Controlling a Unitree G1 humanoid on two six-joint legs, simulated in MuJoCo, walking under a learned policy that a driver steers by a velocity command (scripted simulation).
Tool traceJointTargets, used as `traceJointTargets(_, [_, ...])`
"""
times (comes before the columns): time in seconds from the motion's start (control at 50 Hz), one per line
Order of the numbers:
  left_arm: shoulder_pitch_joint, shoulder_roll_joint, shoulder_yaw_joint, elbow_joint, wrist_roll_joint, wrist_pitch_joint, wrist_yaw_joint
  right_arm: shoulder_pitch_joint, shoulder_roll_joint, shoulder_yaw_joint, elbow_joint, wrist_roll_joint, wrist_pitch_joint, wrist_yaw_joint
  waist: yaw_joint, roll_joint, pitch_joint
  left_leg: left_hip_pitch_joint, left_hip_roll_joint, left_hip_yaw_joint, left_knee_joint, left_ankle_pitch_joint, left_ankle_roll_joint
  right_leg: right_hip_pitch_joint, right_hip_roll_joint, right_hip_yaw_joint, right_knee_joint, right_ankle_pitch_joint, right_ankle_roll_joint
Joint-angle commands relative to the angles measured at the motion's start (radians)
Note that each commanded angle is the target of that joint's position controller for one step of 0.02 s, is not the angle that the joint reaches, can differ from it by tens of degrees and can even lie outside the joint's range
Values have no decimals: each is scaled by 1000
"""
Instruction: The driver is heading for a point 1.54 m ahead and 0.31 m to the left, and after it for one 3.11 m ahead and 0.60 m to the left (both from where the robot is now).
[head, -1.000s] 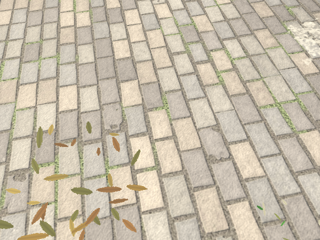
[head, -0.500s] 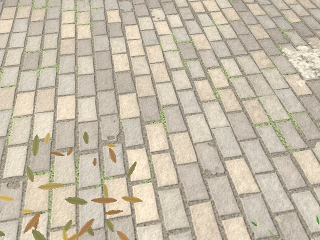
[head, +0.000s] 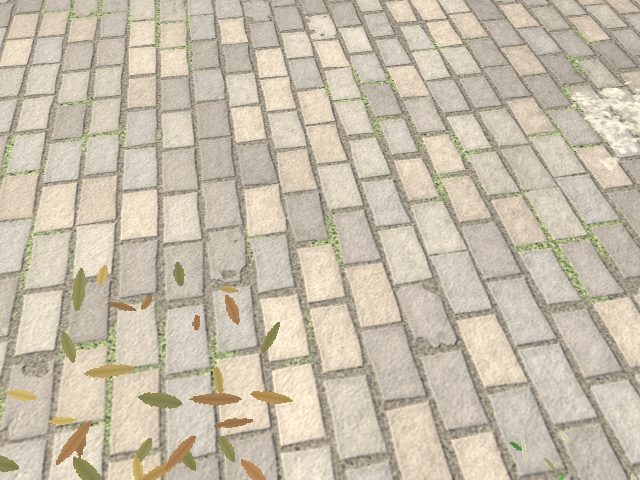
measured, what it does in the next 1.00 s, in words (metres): walks ahead: left foot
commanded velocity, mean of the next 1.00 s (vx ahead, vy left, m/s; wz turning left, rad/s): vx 0.32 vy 0.00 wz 0.00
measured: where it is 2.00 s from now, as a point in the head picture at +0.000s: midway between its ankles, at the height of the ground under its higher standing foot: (324, 331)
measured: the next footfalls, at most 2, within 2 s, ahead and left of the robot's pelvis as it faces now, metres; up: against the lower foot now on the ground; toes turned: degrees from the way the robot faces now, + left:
left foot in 0.80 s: +0.42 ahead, +0.12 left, +0.00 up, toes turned +2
right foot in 1.36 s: +0.73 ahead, -0.12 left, +0.00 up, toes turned -2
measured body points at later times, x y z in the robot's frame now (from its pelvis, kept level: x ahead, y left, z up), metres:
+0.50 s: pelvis +0.08 -0.02 +0.00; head +0.09 -0.03 +0.45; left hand +0.04 +0.23 -0.15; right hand +0.13 -0.29 -0.15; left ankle +0.01 +0.11 -0.66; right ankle +0.00 -0.12 -0.74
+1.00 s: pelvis +0.34 +0.04 +0.00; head +0.36 +0.05 +0.45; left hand +0.42 +0.31 -0.13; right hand +0.41 -0.22 -0.13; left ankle +0.38 +0.12 -0.74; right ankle +0.33 -0.12 -0.65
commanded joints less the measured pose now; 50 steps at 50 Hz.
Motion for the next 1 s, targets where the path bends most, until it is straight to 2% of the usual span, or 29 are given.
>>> traceJointTargets(0.02, [16, 107, 15, -17, 0, -8, 4, 21, -107, -17, -20, 1, -8, -4, 0, 6, -12, -27, 23, -21, -87, 135, 15, 1, -22, 17, -75, 153, -20])
traceJointTargets(0.12, [26, 100, 11, 0, 0, -8, 4, 36, -101, -14, -2, 1, -7, -6, 0, 3, -8, -31, 20, -19, -88, 129, 16, -4, -20, 13, -78, 147, -19])
traceJointTargets(0.16, [53, 98, 12, 16, -8, -6, 7, 61, -104, -17, 14, 9, -2, -10, 1, 9, -17, -43, -4, -4, -82, -149, 33, -21, 12, -17, -59, -128, -34])
traceJointTargets(0.2, [47, 110, 17, 3, -13, -13, 8, 56, -122, -24, 1, 16, -4, -15, -1, 20, 68, -125, 16, -49, -94, -433, 73, -127, 12, -5, -40, -399, -64])
traceJointTargets(0.22, [42, 102, 15, -6, -15, -26, 6, 64, -125, -25, -3, 20, -13, -13, -4, 28, 100, -144, 40, -88, -105, -479, 93, -165, 2, 8, -31, -421, -76])
traceJointTargets(0.28, [25, 61, 8, -26, -19, -72, -13, 149, -152, -40, 13, 32, -47, 0, -31, 99, 94, -62, 157, -271, -174, -511, 170, -253, 6, -19, 95, -287, -73])
traceJointTargets(0.32, [22, 35, 3, -39, -27, -94, -28, 161, -181, -51, 12, 35, -56, 7, -18, 172, 86, -59, 264, -432, -266, -529, 230, -239, 15, -62, 193, -174, -79])
traceJointTargets(0.36, [93, 30, 3, -18, -33, -105, -34, 78, -175, -49, -24, 37, -58, 13, 42, 162, 102, -181, 236, -376, -240, -456, 206, -77, 11, -59, 77, -171, -113])
traceJointTargets(0.38, [193, 45, 9, 20, -33, -108, -34, -2, -157, -43, -57, 39, -58, 16, 93, 125, 102, -284, 170, -277, -161, -354, 162, 82, -1, -25, -28, -127, -124])
traceJointTargets(0.4, [319, 121, 32, 63, -31, -113, -32, -81, -99, -28, -99, 40, -68, 19, 137, -42, 91, -411, 46, -86, 82, -188, 86, 204, -104, 182, -130, -187, -166])
traceJointTargets(0.42, [443, 245, 65, 89, -35, -118, -41, -92, -69, -22, -139, 31, -93, 19, 157, -294, 43, -585, -51, 49, 416, -153, 29, 381, -302, 532, -256, -109, -268])
traceJointTargets(0.44, [434, 188, 45, 78, -11, -129, -46, -92, -102, -30, -140, 37, -110, 21, 137, -212, 35, -706, -34, -42, 623, -277, 36, 425, -373, 640, -258, 17, -306])
traceJointTargets(0.46, [393, 136, 31, 60, -4, -138, -47, -59, -99, -30, -128, 50, -120, 32, 98, -128, 45, -762, 5, -83, 733, -234, 59, 442, -359, 559, -230, 112, -289])
traceJointTargets(0.5, [343, 105, 16, 38, -9, -135, -54, -78, -95, -33, -131, 49, -128, 46, 67, -58, 53, -836, 65, -58, 754, -103, 82, 449, -317, 390, -240, 253, -243])
traceJointTargets(0.54, [344, 54, -4, 33, -6, -115, -47, -111, -79, -36, -148, 38, -123, 59, 56, -75, 50, -772, 97, -20, 671, -22, 72, 382, -258, 250, -279, 354, -199])
traceJointTargets(0.56, [339, 52, -7, 25, -5, -106, -39, -124, -60, -30, -156, 35, -117, 67, 51, -78, 51, -736, 99, 0, 614, 18, 57, 340, -237, 205, -301, 364, -193])
traceJointTargets(0.62, [281, 107, -3, -17, 1, -99, -14, -262, -11, -4, -218, 27, -104, 74, 56, -78, 95, -505, 55, 59, 297, 197, 18, 94, -165, 77, -381, 314, -180])
traceJointTargets(0.66, [320, 153, 10, -11, -8, -106, -9, -311, -33, -4, -245, 31, -96, 73, 59, -109, 101, -387, 25, 73, 182, 257, 20, 56, -186, 70, -430, 295, -183])
traceJointTargets(0.72, [332, 157, 21, -3, -25, -107, -9, -321, -91, -19, -266, 38, -93, 75, 27, -108, 104, -355, 16, 43, 72, 279, 62, 176, -233, 53, -385, 419, -160])
traceJointTargets(0.76, [312, 175, 31, -10, -13, -93, -11, -210, -138, -46, -243, 36, -94, 74, -45, -132, 1, -210, -26, 61, 80, 234, 100, 258, -243, 21, -214, 776, -130])
traceJointTargets(0.78, [301, 168, 31, -18, -4, -81, -12, -58, -170, -68, -196, 39, -90, 69, -118, -133, -92, -32, -55, 79, 87, 212, 127, 238, -213, -8, -33, 898, -109])
traceJointTargets(0.8, [291, 156, 24, -35, 5, -76, -14, 103, -206, -87, -151, 41, -83, 61, -188, -113, -185, 223, 6, 12, 102, 194, 161, 80, -176, -23, 201, 789, -81])
traceJointTargets(0.82, [402, 29, -8, -55, 9, -88, -26, 233, -297, -107, -123, 10, -77, 55, -144, 136, -354, 585, 276, -433, 36, -38, 302, -285, -19, -50, 614, 323, -26])
traceJointTargets(0.84, [404, -1, -19, -43, -9, -118, -35, 231, -254, -89, -114, 11, -76, 63, -130, 260, -444, 599, 387, -812, -202, -179, 361, -410, 67, 79, 847, -267, -27])
traceJointTargets(0.86, [306, 88, 7, -80, -39, -140, -41, 129, -194, -69, -122, 20, -85, 67, -108, 202, -259, 446, 351, -721, -241, -227, 306, -513, 3, 110, 933, -234, -51])
traceJointTargets(0.88, [216, 122, 14, -108, -53, -150, -38, 36, -153, -57, -142, 20, -92, 69, -80, 116, -140, 271, 320, -553, -254, -153, 271, -516, -52, 77, 913, -147, -70])
traceJointTargets(0.9, [179, 119, 20, -117, -45, -149, -28, -35, -130, -50, -150, 9, -101, 75, -40, 42, -75, 109, 281, -427, -281, -32, 250, -467, -100, 59, 845, -64, -73])
traceJointTargets(0.94, [217, 89, 29, -108, -26, -119, -17, -85, -89, -38, -144, -5, -111, 83, 26, 78, -54, -48, 212, -277, -329, 66, 227, -346, -149, 65, 750, -1, -75])
traceJointTargets(1.0, [179, 76, 34, -133, -17, -93, -12, -29, -113, -41, -110, 0, -116, 71, 38, 73, -9, -114, 195, -200, -390, 104, 255, -375, -165, 43, 647, 47, -52])
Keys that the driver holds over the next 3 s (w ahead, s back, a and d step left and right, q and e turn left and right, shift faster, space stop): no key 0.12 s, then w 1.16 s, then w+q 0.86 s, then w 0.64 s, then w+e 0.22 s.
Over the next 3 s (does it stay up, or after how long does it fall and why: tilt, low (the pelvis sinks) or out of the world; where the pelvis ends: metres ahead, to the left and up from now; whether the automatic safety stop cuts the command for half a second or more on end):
stays up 1.40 0.33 -0.01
